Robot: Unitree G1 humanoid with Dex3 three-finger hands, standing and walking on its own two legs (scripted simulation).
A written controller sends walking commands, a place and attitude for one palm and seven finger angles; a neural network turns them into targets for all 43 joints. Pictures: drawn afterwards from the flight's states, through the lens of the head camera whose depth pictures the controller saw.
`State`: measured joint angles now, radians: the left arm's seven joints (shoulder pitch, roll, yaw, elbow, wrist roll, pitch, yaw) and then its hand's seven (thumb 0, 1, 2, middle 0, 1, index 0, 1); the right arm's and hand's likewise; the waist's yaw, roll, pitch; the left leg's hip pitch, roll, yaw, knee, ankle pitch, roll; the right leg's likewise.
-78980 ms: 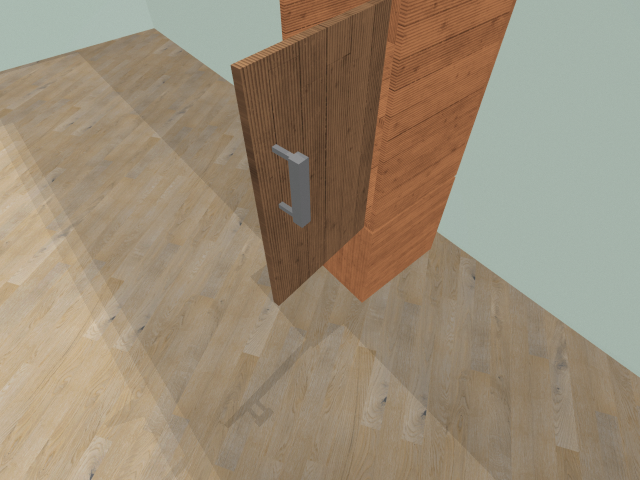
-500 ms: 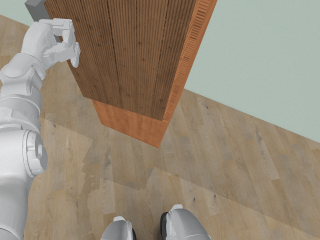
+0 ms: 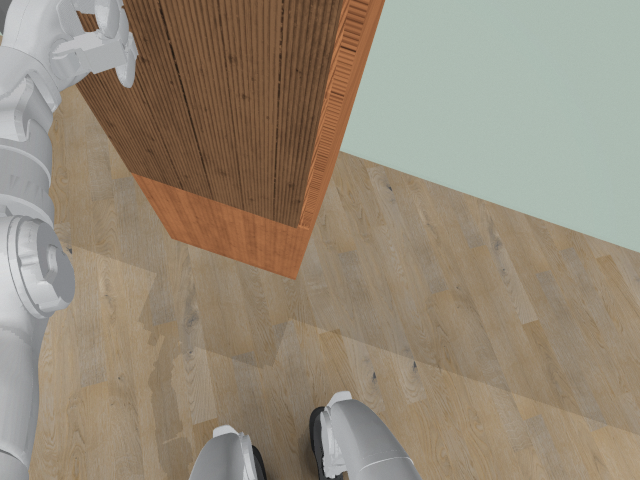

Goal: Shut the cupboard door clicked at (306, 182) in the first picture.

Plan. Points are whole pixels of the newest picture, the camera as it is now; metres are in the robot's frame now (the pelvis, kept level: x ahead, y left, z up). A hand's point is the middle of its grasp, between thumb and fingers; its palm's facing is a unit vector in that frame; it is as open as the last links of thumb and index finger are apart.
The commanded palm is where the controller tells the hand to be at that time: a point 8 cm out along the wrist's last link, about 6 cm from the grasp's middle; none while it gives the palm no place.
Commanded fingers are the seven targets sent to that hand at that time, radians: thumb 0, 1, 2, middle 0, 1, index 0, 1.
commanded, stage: push the door shut along its arc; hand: left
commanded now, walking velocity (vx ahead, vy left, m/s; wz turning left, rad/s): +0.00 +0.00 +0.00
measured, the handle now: (31, 12) +0.63 +0.21 +0.11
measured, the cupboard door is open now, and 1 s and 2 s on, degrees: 0 0 0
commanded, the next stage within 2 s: pull the fist back off the door in 0.26 s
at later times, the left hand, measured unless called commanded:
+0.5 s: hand (122, 42) +0.57 +0.12 +0.11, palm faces -0.08 -1.00 +0.06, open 3.0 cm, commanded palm +0.59 +0.11 +0.11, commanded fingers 0.00 0.90 0.90 -1.30 -1.50 -1.30 -1.50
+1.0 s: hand (162, 61) +0.56 +0.08 +0.11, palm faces -0.02 -1.00 -0.02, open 3.2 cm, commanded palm +0.52 +0.12 +0.11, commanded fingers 0.00 0.90 0.90 -1.30 -1.50 -1.30 -1.50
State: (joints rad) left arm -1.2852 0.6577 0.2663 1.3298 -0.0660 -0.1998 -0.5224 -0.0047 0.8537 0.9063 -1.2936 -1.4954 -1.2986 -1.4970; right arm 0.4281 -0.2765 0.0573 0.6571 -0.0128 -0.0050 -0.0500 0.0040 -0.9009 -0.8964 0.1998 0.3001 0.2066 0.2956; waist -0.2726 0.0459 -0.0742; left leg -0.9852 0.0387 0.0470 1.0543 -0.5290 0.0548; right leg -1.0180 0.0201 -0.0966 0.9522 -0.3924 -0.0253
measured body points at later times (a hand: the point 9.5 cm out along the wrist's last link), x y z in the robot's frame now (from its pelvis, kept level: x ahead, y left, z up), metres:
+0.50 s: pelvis -0.01 +0.00 -0.01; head +0.16 +0.03 +0.40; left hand +0.57 +0.17 +0.11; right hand -0.04 -0.27 -0.11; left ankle -0.03 +0.08 -0.67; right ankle +0.02 -0.11 -0.67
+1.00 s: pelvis -0.02 -0.01 +0.01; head +0.14 +0.00 +0.43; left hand +0.55 +0.14 +0.11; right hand -0.11 -0.26 -0.09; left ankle -0.03 +0.08 -0.67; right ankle +0.02 -0.11 -0.67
